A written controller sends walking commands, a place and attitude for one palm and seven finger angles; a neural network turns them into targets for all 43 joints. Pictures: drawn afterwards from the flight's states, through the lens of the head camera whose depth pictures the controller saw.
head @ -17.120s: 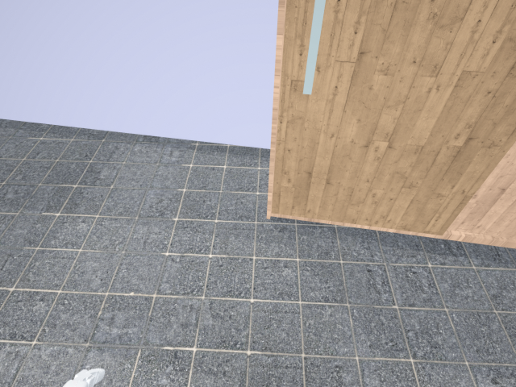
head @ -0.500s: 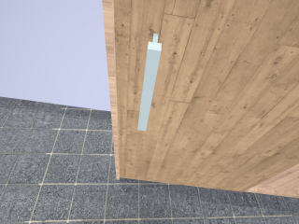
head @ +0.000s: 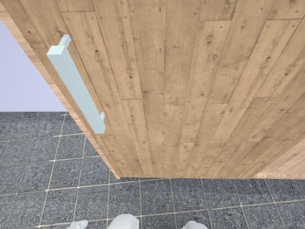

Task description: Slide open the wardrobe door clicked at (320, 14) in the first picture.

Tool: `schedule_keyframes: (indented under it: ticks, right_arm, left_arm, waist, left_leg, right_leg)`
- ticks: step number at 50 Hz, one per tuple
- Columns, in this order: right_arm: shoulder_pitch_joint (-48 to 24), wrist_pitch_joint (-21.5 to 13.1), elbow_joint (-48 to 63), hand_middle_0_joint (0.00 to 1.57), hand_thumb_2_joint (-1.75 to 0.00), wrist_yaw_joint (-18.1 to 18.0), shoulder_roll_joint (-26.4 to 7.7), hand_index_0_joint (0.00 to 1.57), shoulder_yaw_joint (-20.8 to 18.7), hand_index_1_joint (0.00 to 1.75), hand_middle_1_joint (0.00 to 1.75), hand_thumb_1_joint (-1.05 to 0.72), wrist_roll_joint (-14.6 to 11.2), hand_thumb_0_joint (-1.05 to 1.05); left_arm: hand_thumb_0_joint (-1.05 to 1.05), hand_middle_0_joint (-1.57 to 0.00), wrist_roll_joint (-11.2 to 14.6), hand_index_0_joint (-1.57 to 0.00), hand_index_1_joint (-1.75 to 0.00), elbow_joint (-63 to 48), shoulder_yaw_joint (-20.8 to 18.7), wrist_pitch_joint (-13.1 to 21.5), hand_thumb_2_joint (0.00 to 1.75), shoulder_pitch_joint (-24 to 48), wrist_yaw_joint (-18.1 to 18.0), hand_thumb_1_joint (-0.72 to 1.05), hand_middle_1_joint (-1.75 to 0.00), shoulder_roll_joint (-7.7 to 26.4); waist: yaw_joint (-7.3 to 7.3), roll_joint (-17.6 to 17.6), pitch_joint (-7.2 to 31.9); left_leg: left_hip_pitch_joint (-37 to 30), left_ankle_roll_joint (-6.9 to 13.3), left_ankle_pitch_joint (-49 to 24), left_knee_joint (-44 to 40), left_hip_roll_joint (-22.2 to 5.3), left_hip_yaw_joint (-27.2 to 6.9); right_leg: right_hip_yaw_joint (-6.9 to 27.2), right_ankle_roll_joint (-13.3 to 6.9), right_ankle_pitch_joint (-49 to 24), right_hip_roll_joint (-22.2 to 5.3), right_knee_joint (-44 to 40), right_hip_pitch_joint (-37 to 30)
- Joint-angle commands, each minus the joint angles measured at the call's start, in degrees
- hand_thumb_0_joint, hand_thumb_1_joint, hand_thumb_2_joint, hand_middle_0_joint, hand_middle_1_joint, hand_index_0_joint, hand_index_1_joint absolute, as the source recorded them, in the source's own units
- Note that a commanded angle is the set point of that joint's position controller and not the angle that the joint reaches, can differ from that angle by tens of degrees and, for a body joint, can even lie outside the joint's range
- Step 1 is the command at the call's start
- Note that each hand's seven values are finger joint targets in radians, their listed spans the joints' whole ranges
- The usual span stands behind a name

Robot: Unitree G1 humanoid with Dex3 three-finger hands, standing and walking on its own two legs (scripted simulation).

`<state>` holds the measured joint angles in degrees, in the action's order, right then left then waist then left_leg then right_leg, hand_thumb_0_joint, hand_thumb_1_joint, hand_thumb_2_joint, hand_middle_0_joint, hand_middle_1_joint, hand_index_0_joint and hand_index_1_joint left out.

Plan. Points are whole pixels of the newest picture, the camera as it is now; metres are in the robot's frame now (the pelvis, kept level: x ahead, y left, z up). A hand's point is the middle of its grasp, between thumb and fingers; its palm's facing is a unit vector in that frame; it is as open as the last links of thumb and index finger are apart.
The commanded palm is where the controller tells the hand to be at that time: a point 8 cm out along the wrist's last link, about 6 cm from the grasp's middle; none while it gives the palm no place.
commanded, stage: shuffle to correct the standing spot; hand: left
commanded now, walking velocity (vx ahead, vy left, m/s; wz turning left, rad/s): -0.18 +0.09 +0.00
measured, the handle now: (86, 93) +0.41 +0.17 +0.12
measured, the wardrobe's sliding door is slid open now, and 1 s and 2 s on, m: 0.00 0.00 0.00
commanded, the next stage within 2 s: come to a stop and stand still in 0.18 s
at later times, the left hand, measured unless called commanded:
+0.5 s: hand out of the picture -0.11 +0.22 -0.17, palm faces +0.10 -0.97 -0.21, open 7.4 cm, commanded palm none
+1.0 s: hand out of the picture -0.06 +0.15 -0.15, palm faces +0.04 -0.97 -0.22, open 7.2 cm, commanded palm none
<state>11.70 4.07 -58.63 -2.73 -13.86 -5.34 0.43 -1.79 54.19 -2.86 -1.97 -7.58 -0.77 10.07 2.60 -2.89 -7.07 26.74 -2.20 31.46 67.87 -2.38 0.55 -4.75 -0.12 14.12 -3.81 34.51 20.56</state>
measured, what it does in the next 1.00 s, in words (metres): walks backwards: left foot, then right foot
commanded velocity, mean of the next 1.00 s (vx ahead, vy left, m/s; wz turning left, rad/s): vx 0.06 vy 0.06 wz -0.02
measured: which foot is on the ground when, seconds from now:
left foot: up 0.00-0.28, down 0.30-0.84, up 0.86-1.00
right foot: down 0.00-0.32, up 0.34-0.82, down 0.84-1.00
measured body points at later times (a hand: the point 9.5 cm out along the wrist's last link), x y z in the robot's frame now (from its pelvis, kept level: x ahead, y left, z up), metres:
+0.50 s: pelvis -0.11 +0.02 +0.01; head -0.10 +0.04 +0.46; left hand -0.12 +0.27 -0.15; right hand -0.07 -0.21 -0.13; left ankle -0.12 +0.10 -0.73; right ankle -0.13 -0.12 -0.65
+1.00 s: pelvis -0.10 -0.03 +0.02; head -0.09 -0.04 +0.47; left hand -0.07 +0.20 -0.13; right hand -0.17 -0.26 -0.15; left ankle -0.10 +0.10 -0.69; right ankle -0.14 -0.15 -0.73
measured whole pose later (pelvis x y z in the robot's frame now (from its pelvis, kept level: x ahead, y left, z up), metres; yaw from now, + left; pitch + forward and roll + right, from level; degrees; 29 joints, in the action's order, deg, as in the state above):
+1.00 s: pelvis -0.10 -0.03 +0.02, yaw -1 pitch +0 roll +1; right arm 22.7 2.6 -64.9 -0.7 -9.2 -2.0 1.2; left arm -1.2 61.2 -2.6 0.6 -14.4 -1.9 8.6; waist 0.4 -0.4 -0.1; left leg 20.2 -1.3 21.5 44.0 -2.6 3.9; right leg -4.0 0.0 16.0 -2.7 23.7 7.8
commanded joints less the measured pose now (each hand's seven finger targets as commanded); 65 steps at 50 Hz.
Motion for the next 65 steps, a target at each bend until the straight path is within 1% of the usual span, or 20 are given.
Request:
schedule_keyframes:
  ticks: [1, 7, 13, 14, 16, 17, 18, 20, 23, 30, 38, 40, 42, 43, 47, 51, 56, 58, 61, 65]
  right_arm:
    - [4.0, -0.5, 2.4, 0.2, -0.9, 1.0, -1.2, 0.2, 0.2, 0.3, 0.3, -0.9, 0.4, 0.0]
    - [0.8, -0.6, 3.7, 0.2, -0.9, 1.5, -0.5, 0.2, 0.8, 0.3, 0.3, -0.9, 0.5, 0.0]
    - [8.0, -1.1, 2.6, 0.2, -0.9, 1.8, -0.4, 0.2, 0.8, 0.3, 0.3, -0.9, 0.3, 0.0]
    - [9.8, -1.2, 2.3, 0.2, -0.9, 1.7, -1.1, 0.2, 0.6, 0.3, 0.3, -0.9, 0.4, 0.0]
    - [8.8, -1.3, 4.6, 0.2, -0.9, 1.7, -6.7, 0.2, -0.4, 0.3, 0.3, -0.9, 1.7, 0.0]
    - [1.6, -1.4, 7.0, 0.2, -0.9, 1.4, -7.4, 0.2, -0.1, 0.3, 0.3, -0.9, 1.8, 0.0]
    - [-2.7, -1.8, 7.4, 0.2, -0.9, 1.0, -5.1, 0.2, 0.8, 0.3, 0.3, -0.9, 1.5, 0.0]
    - [-4.4, -2.9, 7.5, 0.2, -0.9, 0.7, -3.4, 0.2, 1.8, 0.3, 0.3, -0.9, 1.5, 0.0]
    - [3.7, -4.3, 4.7, 0.2, -0.9, 0.4, -3.6, 0.2, 1.6, 0.3, 0.3, -0.9, 1.2, 0.0]
    - [14.4, -5.5, -0.4, 0.2, -0.9, -0.4, -3.1, 0.2, 1.6, 0.3, 0.3, -0.9, 1.3, 0.0]
    - [11.5, -4.7, -3.2, 0.2, -0.9, 0.4, -3.4, 0.2, 1.8, 0.3, 0.3, -0.9, 1.3, 0.0]
    - [11.9, -4.8, -3.9, 0.2, -0.9, 0.9, -0.2, 0.2, 2.7, 0.3, 0.3, -0.9, 0.6, 0.0]
    - [10.9, -4.5, -2.7, 0.2, -0.9, 1.4, 3.7, 0.2, 3.8, 0.3, 0.3, -0.9, 0.5, 0.0]
    - [8.6, -4.0, -1.6, 0.2, -0.9, 1.7, 2.0, 0.2, 3.4, 0.3, 0.3, -0.9, 1.0, 0.0]
    - [11.0, -2.7, -3.0, 0.2, -0.9, 2.1, 2.7, 0.2, 2.9, 0.3, 0.3, -0.9, 0.9, 0.0]
    - [9.3, -2.3, -1.0, 0.2, -0.9, 2.3, 2.1, 0.2, 2.5, 0.3, 0.3, -0.9, 0.4, 0.0]
    - [4.7, -2.7, 2.5, 0.2, -0.9, 2.2, 1.3, 0.2, 1.9, 0.3, 0.3, -0.9, 0.0, 0.0]
    - [7.6, -3.2, 1.8, 0.2, -0.9, 2.0, 0.5, 0.2, 1.6, 0.3, 0.3, -0.9, 0.1, 0.0]
    - [9.1, -4.0, 2.6, 0.2, -0.9, 1.1, -7.5, 0.2, 0.1, 0.3, 0.3, -0.9, 0.3, 0.0]
    - [2.3, -4.0, 3.7, 0.2, -0.9, 0.0, -4.2, 0.2, 1.5, 0.3, 0.3, -0.9, 0.8, 0.0]
  left_arm:
    - [0.0, -0.2, 0.1, -0.2, -0.3, -4.0, -1.6, 1.0, 0.9, -1.9, -1.5, 0.9, -0.3, 9.3]
    - [0.0, -0.2, -0.3, -0.2, -0.3, -3.0, -2.5, 0.9, 0.9, -4.8, -2.0, 0.9, -0.3, 11.1]
    - [0.0, -0.2, 0.0, -0.2, -0.3, -2.3, -3.5, 0.1, 0.9, -2.2, -1.3, 0.9, -0.3, 12.3]
    - [0.0, -0.2, 0.3, -0.2, -0.3, -2.2, -3.4, -0.2, 0.9, -1.4, -1.1, 0.9, -0.3, 11.5]
    - [0.0, -0.2, 0.9, -0.2, -0.3, -4.1, -2.7, -1.3, 0.9, 0.1, -0.6, 0.9, -0.3, 5.8]
    - [0.0, -0.2, 0.4, -0.2, -0.3, -3.8, -2.6, -1.9, 0.9, 0.5, -0.8, 0.9, -0.3, 5.5]
    - [0.0, -0.2, -0.2, -0.2, -0.3, -1.9, -2.7, -2.3, 0.9, -1.9, -0.9, 0.9, -0.3, 5.8]
    - [0.0, -0.2, -0.4, -0.2, -0.3, 1.0, -2.4, -1.6, 0.9, -7.8, -0.4, 0.9, -0.3, 3.5]
    - [0.0, -0.2, -0.5, -0.2, -0.3, 2.3, -1.5, 0.0, 0.9, -9.0, 0.2, 0.9, -0.3, 3.6]
    - [0.0, -0.2, -0.2, -0.2, -0.3, 2.2, -0.7, 0.4, 0.9, -5.7, 1.3, 0.9, -0.3, 3.8]
    - [0.0, -0.2, 0.5, -0.2, -0.3, 6.0, 0.5, 1.2, 0.9, -11.3, 0.9, 0.9, -0.3, 0.1]
    - [0.0, -0.2, 0.6, -0.2, -0.3, 7.4, 0.2, 2.2, 0.9, -14.6, 0.2, 0.9, -0.3, 2.1]
    - [0.0, -0.2, 0.6, -0.2, -0.3, 7.8, -1.1, 2.6, 0.9, -16.2, -0.8, 0.9, -0.3, 8.9]
    - [0.0, -0.2, 0.7, -0.2, -0.3, 6.8, -1.3, 2.2, 0.9, -14.8, -0.8, 0.9, -0.3, 10.0]
    - [0.0, -0.2, 0.5, -0.2, -0.3, 5.5, -0.7, 2.8, 0.9, -8.8, -1.2, 0.9, -0.3, 6.5]
    - [0.0, -0.2, 0.2, -0.2, -0.3, 5.2, -1.3, 3.1, 0.9, -10.3, -1.6, 0.9, -0.3, 8.1]
    - [0.0, -0.2, -0.3, -0.2, -0.3, 4.8, -2.1, 2.2, 0.9, -10.4, -2.0, 0.9, -0.3, 9.5]
    - [0.0, -0.2, 0.1, -0.2, -0.3, 4.1, -2.0, 1.7, 0.9, -8.5, -1.9, 0.9, -0.3, 9.2]
    - [0.0, -0.2, 0.9, -0.2, -0.3, 3.1, -0.3, 1.0, 0.9, -12.3, -2.2, 0.9, -0.3, 3.1]
    - [0.0, -0.2, 0.4, -0.2, -0.3, 3.8, -0.3, 0.2, 0.9, -9.9, -2.0, 0.9, -0.3, 3.6]
  waist:
    - [-1.65, 11.8, 11.2]
    - [-5.04, 10.7, 10.2]
    - [-2.21, 10.0, 12.3]
    - [-1.36, 7.7, 11.7]
    - [-0.07, -14.0, 6.0]
    - [-0.85, -14.2, 2.7]
    - [-3.18, -10.6, 1.6]
    - [-5.69, -2.1, 2.8]
    - [-2.51, 1.4, 4.2]
    - [1.36, -3.1, 3.4]
    - [-2.48, -5.1, 5.9]
    - [-4.23, 0.3, 6.3]
    - [-5.75, 15.6, 3.0]
    - [-6.07, 12.5, 0.0]
    - [-3.43, 10.7, -5.5]
    - [-3.96, 11.7, 0.9]
    - [-4.35, 14.4, 5.0]
    - [-2.17, 13.4, 7.2]
    - [-1.62, -9.9, 14.5]
    - [-1.85, -7.3, 8.5]
  left_leg:
    - [0.7, -0.7, -4.3, 4.4, 0.7, -1.8]
    - [-3.3, -0.5, -0.1, -13.2, 0.7, -1.1]
    - [-17.2, 1.0, -9.0, -36.7, 2.1, 2.6]
    - [-21.7, 1.6, -11.8, -43.4, 1.3, 2.6]
    - [-13.0, 8.8, -0.1, -57.8, -14.6, -16.3]
    - [-0.9, 11.6, 3.3, -62.5, -18.6, -19.0]
    - [4.6, 10.6, 2.9, -63.1, -15.7, -14.8]
    - [-0.5, 8.9, -0.7, -59.6, -11.8, -10.3]
    - [-17.6, 9.1, -2.2, -58.6, -12.0, -11.4]
    - [-26.1, 11.3, -6.5, -60.3, -16.4, -15.4]
    - [-12.9, 8.2, -4.5, -55.9, -11.1, -7.6]
    - [-6.2, 4.9, -5.9, -49.8, -6.2, -2.6]
    - [2.9, 1.3, -3.7, -35.3, 0.1, 5.3]
    - [2.2, 1.4, -3.2, -29.7, -0.9, 3.5]
    - [0.2, 1.0, -9.7, -21.9, -2.4, 1.0]
    - [0.5, -0.7, -10.0, -20.8, -1.2, 2.2]
    - [-4.6, -0.9, -11.9, -31.7, 0.8, 4.1]
    - [-14.6, -0.6, -24.0, -42.5, 1.6, 5.5]
    - [-25.6, 11.3, -67.3, -45.5, -19.5, -11.5]
    - [-18.8, 12.6, -61.0, -46.3, -17.0, -7.2]
  right_leg:
    - [8.1, -9.0, -32.4, -13.3, -11.2, -7.5]
    - [16.4, -12.1, -22.7, -17.4, -15.6, -10.5]
    - [17.4, -8.1, -7.3, -15.4, -17.2, -3.9]
    - [15.1, -5.7, -0.7, -12.4, -15.6, -0.1]
    - [0.2, 1.6, 12.5, 1.9, 4.4, 9.0]
    - [4.4, 1.5, 13.2, 2.9, 17.4, 6.2]
    - [9.0, 1.4, 10.0, 2.7, 22.8, 3.6]
    - [7.9, 1.6, 5.4, 4.0, 29.5, 3.9]
    - [6.5, 2.4, 4.1, 4.0, 28.6, 14.4]
    - [5.8, 2.2, 7.9, -0.1, 15.9, 14.5]
    - [-1.1, 1.1, 5.2, 2.6, -6.3, -8.2]
    - [2.1, 0.7, 0.7, -0.4, -14.8, -18.4]
    - [20.7, -5.1, 18.4, -16.1, -25.6, -18.4]
    - [24.0, -7.8, 22.4, -19.5, -28.8, -11.6]
    - [14.8, -7.5, 2.8, -15.5, -25.2, -4.5]
    - [9.3, -7.4, -25.4, -14.5, -17.6, -12.3]
    - [8.4, -7.0, -38.0, -13.1, -9.8, -15.1]
    - [6.1, -3.9, -32.2, -9.6, -4.8, -11.3]
    - [1.6, 2.4, 20.0, 0.4, 13.5, -0.4]
    - [6.4, 2.0, 17.0, -0.3, 22.2, 1.7]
